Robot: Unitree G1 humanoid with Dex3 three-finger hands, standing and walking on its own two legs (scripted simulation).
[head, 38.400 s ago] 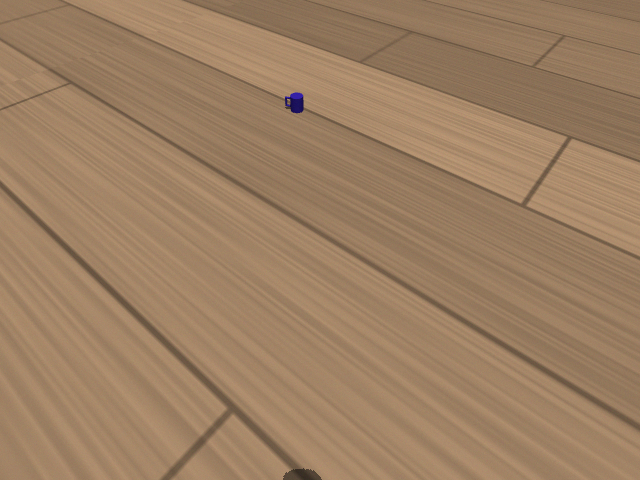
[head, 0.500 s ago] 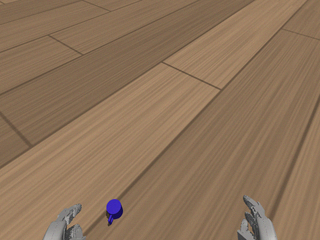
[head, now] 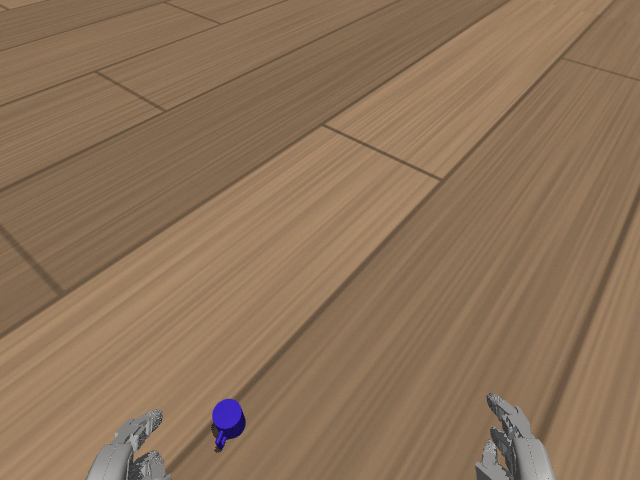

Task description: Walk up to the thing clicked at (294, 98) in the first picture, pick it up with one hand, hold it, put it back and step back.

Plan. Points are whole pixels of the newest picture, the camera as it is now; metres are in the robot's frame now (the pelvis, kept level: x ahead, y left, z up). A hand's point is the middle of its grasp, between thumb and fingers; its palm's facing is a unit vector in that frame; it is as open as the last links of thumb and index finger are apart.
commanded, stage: home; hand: left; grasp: from above
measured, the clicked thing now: (227, 425) +0.41 +0.23 -0.67
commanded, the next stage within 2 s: stand in 0.34 s
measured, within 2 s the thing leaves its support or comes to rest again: neither
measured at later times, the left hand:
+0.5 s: hand out of the picture +0.16 +0.19 -0.06, palm faces +0.01 -0.96 -0.27, open 7.4 cm
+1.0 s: hand out of the picture +0.05 +0.25 -0.11, palm faces +0.03 -0.95 -0.30, open 7.3 cm
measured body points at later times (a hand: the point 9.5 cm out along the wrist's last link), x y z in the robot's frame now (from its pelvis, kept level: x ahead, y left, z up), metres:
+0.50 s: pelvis -0.01 +0.00 +0.01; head +0.01 +0.01 +0.46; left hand +0.16 +0.24 -0.04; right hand +0.15 -0.24 -0.08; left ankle +0.02 +0.11 -0.68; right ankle -0.02 -0.12 -0.68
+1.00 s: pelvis -0.01 +0.02 +0.06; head -0.02 +0.03 +0.51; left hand +0.05 +0.30 -0.08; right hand +0.06 -0.25 -0.08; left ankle +0.02 +0.11 -0.68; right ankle -0.02 -0.12 -0.68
